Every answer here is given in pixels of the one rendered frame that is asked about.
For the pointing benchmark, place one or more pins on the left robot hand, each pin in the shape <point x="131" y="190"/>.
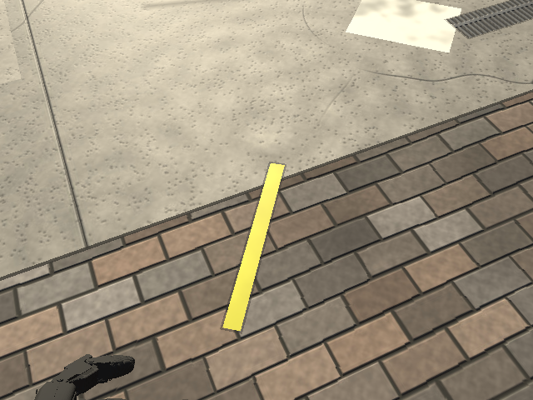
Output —
<point x="83" y="374"/>

